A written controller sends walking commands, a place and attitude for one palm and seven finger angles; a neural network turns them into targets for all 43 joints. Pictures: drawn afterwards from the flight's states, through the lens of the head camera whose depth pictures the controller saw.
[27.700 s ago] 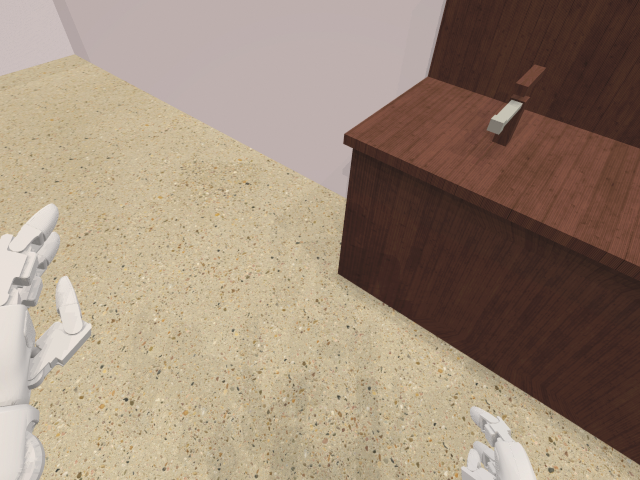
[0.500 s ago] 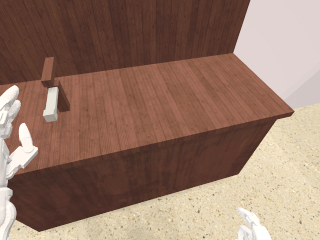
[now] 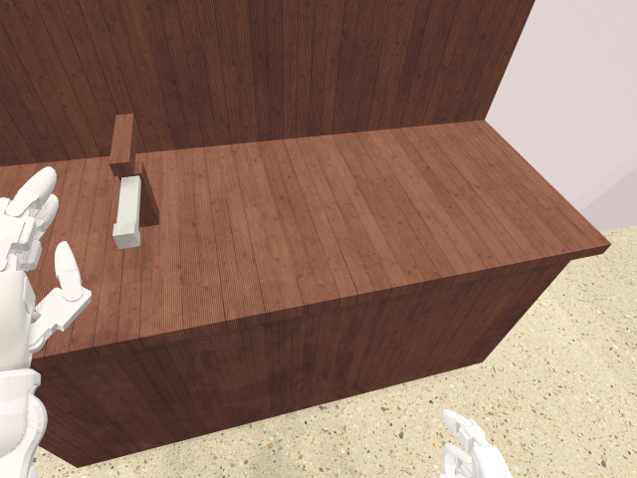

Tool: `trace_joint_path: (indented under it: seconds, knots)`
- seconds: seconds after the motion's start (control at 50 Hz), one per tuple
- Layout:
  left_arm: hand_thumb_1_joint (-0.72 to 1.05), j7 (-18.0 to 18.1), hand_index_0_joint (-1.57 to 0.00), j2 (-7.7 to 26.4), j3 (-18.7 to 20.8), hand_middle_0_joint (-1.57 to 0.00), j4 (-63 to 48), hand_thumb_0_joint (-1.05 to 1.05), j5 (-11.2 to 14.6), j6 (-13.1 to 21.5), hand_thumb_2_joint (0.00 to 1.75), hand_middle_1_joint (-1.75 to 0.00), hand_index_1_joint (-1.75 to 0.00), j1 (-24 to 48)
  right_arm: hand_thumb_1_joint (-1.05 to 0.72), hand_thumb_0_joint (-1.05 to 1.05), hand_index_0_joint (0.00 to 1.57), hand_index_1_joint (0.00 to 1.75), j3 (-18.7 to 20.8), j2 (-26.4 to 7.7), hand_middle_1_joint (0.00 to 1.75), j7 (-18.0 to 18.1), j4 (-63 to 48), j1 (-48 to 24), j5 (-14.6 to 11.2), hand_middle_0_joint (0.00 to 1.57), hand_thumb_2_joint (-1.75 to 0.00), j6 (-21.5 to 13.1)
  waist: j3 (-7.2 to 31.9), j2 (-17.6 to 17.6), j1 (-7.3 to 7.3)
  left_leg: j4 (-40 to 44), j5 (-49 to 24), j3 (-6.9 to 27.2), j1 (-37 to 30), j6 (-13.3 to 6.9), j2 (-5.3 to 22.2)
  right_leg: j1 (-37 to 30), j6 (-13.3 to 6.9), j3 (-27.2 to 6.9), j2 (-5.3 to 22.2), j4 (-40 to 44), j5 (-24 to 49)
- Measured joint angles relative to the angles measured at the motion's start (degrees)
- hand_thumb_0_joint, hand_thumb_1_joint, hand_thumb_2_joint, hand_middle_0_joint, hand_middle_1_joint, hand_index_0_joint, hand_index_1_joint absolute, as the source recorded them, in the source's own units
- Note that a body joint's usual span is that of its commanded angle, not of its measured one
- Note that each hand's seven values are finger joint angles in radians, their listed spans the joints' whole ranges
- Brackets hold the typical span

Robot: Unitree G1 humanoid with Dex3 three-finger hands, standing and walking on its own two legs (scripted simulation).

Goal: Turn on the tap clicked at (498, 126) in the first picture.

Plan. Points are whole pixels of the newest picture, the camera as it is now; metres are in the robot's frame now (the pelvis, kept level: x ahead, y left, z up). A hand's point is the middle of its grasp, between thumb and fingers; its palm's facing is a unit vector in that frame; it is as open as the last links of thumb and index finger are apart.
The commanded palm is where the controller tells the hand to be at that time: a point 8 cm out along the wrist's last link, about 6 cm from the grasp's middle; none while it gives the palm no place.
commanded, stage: come to a stop and stand still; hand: left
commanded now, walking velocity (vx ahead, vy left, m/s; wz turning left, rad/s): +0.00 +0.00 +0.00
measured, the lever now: (126, 235) +0.39 +0.33 +0.05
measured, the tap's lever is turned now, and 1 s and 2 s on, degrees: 0 0 0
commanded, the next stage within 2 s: look again from close up in 0.54 s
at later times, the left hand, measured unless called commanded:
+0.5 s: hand (116, 263) +0.26 +0.24 +0.17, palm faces +0.42 -0.83 -0.38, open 7.4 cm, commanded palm +0.20 +0.27 +0.18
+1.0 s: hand (128, 279) +0.25 +0.23 +0.16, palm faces +0.40 -0.84 -0.37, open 7.4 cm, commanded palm +0.19 +0.26 +0.18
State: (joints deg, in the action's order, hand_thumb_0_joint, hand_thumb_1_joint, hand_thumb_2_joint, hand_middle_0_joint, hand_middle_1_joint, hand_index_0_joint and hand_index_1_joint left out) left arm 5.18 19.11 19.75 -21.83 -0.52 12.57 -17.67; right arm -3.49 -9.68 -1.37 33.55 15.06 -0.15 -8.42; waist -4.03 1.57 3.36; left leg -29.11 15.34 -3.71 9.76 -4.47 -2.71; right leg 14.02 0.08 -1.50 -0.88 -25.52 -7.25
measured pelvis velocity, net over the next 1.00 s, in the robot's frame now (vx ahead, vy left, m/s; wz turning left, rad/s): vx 0.03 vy -0.02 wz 0.02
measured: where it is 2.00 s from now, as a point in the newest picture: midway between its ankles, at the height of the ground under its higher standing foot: outside the picture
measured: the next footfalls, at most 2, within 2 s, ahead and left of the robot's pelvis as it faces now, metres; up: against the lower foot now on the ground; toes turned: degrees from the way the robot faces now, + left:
none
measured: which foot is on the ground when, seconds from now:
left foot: down 0.00-1.00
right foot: down 0.00-1.00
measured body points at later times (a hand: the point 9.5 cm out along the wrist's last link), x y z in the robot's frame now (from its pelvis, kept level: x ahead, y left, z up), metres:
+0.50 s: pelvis +0.05 -0.01 +0.00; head +0.08 +0.01 +0.45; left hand +0.23 +0.29 +0.19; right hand +0.25 -0.22 -0.06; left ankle +0.01 +0.07 -0.74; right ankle +0.08 -0.13 -0.74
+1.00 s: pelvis +0.03 -0.02 +0.01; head +0.05 -0.01 +0.46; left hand +0.22 +0.27 +0.18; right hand +0.20 -0.25 -0.07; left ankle +0.01 +0.07 -0.74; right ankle +0.08 -0.13 -0.74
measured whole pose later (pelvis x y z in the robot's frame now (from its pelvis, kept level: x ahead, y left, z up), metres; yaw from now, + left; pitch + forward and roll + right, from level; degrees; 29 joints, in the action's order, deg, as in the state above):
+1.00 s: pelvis +0.03 -0.02 +0.01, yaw +1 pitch -1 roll -1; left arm 6.9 20.8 19.4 -25.6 2.5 10.3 -24.9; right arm -0.8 -12.2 1.8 33.4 13.1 -0.5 -5.0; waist -2.2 0.8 0.8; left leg -25.0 15.1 -1.4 9.2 -2.3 -1.3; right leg 13.2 -1.5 0.7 -2.2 -21.8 -8.0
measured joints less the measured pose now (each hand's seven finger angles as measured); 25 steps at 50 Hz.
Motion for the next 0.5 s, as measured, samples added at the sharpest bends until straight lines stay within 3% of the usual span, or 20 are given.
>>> trace_joint_path:
  seconds: [0.16,0.32,0.5]
  knots:
    - [0.89,0.3,-0.21,0.2,-0.3,-0.20,-1.6,0.02,1.0,-0.3,0.90,-0.30,-0.30,-2.4,-0.90,0.01,0.21,0.30,1.4,-1.0,0.30,1.0,-0.1,-1.4,0.2,0.20,-0.89,0.1,0.1,0.5,-1.53,2.3,0.7,0.6,-0.9,0.5,0.1,-0.5,0.1,0.4,-0.1,1.2,-1.5]
    - [0.89,0.5,-0.21,2.7,1.0,-0.21,-6.0,0.02,2.3,0.1,0.90,-0.30,-0.30,-5.4,-0.90,0.01,0.20,0.30,2.7,-1.6,0.30,1.7,-1.5,-4.0,-0.3,0.20,-0.89,1.5,-0.2,0.4,-2.73,1.9,2.2,1.7,-1.0,1.1,0.3,-0.7,-0.3,1.5,-0.3,0.4,-3.6]
    - [0.89,0.9,-0.21,2.1,1.0,-0.21,-6.3,0.02,3.1,-1.1,0.90,-0.30,-0.30,-7.2,-0.90,0.01,0.20,0.30,2.7,-1.7,0.30,2.3,-1.9,-4.9,-0.4,0.20,-0.89,2.9,0.6,-0.5,-1.56,1.5,2.9,2.7,-1.1,1.6,0.6,-1.0,-0.9,2.5,-0.5,-0.2,-4.7]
